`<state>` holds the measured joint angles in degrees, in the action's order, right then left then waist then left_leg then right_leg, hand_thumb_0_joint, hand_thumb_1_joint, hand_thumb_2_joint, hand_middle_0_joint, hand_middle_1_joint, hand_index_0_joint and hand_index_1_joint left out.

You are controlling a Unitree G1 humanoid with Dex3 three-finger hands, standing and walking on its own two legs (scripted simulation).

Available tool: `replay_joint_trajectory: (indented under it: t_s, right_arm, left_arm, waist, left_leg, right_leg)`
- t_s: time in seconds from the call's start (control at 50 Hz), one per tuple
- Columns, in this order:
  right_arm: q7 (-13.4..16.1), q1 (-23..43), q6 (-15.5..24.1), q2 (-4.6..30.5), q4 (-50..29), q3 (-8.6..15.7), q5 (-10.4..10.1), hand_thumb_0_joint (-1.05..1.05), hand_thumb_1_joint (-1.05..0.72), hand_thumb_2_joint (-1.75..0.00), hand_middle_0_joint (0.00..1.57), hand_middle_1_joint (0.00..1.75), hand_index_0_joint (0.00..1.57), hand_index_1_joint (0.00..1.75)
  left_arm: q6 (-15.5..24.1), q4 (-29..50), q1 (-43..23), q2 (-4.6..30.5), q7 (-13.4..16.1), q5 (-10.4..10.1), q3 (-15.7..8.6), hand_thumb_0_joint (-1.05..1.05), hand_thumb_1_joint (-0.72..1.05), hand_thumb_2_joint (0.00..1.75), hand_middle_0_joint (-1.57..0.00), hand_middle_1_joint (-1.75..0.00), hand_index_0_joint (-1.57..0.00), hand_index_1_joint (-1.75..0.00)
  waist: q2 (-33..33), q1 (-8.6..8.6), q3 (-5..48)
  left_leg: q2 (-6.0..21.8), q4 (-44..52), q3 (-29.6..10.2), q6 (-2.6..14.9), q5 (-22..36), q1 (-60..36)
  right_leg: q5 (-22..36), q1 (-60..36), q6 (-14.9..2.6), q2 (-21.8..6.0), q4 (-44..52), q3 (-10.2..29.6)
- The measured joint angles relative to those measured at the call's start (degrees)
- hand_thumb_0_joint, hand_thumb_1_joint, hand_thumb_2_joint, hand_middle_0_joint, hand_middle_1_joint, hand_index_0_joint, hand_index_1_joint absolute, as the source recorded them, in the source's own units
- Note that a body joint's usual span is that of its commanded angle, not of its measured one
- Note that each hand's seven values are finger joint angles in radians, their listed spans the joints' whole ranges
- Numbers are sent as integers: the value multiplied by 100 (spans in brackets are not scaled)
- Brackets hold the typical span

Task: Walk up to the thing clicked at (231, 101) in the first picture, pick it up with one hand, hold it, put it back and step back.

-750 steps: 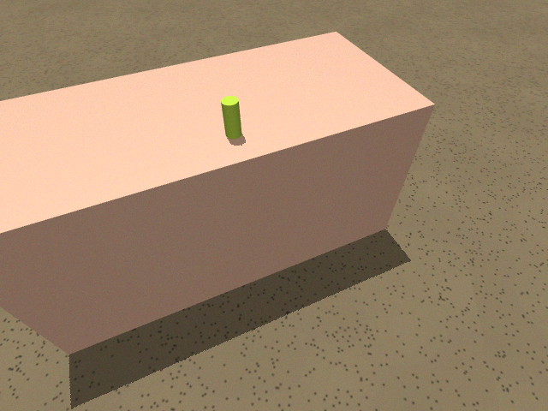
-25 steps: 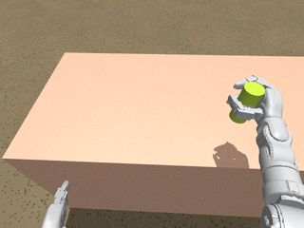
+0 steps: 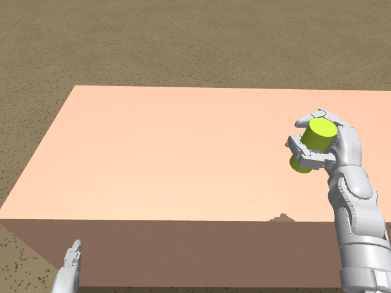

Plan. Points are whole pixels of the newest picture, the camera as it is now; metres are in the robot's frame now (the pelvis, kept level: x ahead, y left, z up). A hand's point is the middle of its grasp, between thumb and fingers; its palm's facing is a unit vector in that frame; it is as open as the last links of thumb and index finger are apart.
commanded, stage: lift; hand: right
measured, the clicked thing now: (311, 147) +0.37 -0.19 +0.14
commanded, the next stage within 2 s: hold in 0.34 s
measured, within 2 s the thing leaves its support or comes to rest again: neither
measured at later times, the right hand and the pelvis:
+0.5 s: hand (318, 146) +0.34 -0.18 +0.17, palm faces +0.09 +1.00 +0.00, open 6.1 cm; pelvis +0.00 +0.00 +0.01, yaw +0 degrees
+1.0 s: hand (322, 143) +0.33 -0.18 +0.19, palm faces +0.08 +1.00 -0.01, open 6.1 cm; pelvis +0.00 +0.00 +0.01, yaw -1 degrees
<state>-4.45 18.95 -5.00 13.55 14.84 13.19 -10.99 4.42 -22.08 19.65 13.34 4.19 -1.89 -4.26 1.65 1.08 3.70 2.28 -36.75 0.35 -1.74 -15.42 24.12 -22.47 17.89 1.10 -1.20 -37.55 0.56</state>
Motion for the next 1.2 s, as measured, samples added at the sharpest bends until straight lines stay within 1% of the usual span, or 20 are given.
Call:
replay_joint_trajectory:
  t_s: [0.04, 0.12, 0.48, 0.62, 0.76, 0.94, 1.08, 1.2]
  right_arm:
    - [-4, -53, -76, -3, -93, 0, -16, 0, -6, -114, 96, 112, 96, 113]
    - [-11, -190, -226, -7, -320, 7, -20, 0, -6, -114, 96, 112, 96, 113]
    - [2, -524, -713, -44, -1122, 8, -58, 0, -6, -115, 96, 112, 96, 113]
    - [-29, -574, -894, -38, -1280, 28, -72, 0, -6, -115, 96, 112, 96, 113]
    - [-93, -647, -1071, -46, -1517, 58, -104, 0, -6, -115, 96, 112, 96, 113]
    - [-103, -733, -1310, -68, -1825, 67, -120, 0, -5, -115, 96, 112, 96, 113]
    - [-80, -627, -1457, -52, -1803, 64, -111, 0, -5, -115, 96, 112, 96, 113]
    - [-66, -596, -1507, -33, -1829, 93, -122, 0, -5, -115, 96, 112, 96, 113]
  left_arm:
    - [35, -91, -42, -23, -14, -1, 30, -2, -53, 5, -4, -4, -4, -4]
    - [50, -196, -89, -74, -54, 14, 15, -2, -53, 5, -4, -4, -4, -4]
    - [294, -782, -316, -53, -58, 43, -77, -2, -53, 5, -5, -5, -4, -4]
    - [338, -1029, -424, -58, -105, 43, -112, -2, -53, 5, -5, -5, -5, -4]
    - [406, -1096, -458, -75, -132, 46, -96, -2, -53, 5, -5, -5, -5, -5]
    - [426, -1220, -516, -37, -173, 51, -159, -2, -53, 5, -5, -5, -5, -5]
    - [484, -1329, -596, 4, -180, 63, -212, -2, -53, 5, -5, -5, -5, -5]
    - [510, -1341, -591, 5, -191, 48, -200, -2, -53, 5, -5, -5, -5, -5]
  waist:
    - [6, -8, -11]
    - [31, -17, -38]
    - [64, -63, -125]
    - [112, -83, -121]
    - [134, -87, -125]
    - [154, -100, -141]
    - [144, -80, -155]
    - [150, -73, -170]
  left_leg:
    - [-3, 55, 5, 1, 24, -62]
    - [-1, 161, 18, 3, 72, -167]
    - [16, 513, 52, -17, 214, -536]
    - [13, 616, 66, -20, 242, -661]
    - [17, 688, 87, -19, 258, -755]
    - [22, 744, 101, -13, 275, -840]
    - [24, 754, 109, -8, 291, -841]
    - [14, 774, 104, -1, 310, -843]
  right_leg:
    - [25, -59, 0, -3, 53, 3]
    - [77, -157, 1, -2, 156, 13]
    - [215, -488, -18, 13, 469, 35]
    - [235, -597, -21, 9, 549, 44]
    - [270, -690, -20, 11, 641, 62]
    - [307, -781, -15, 15, 723, 73]
    - [331, -783, -10, 16, 742, 81]
    - [344, -786, -3, 6, 757, 74]
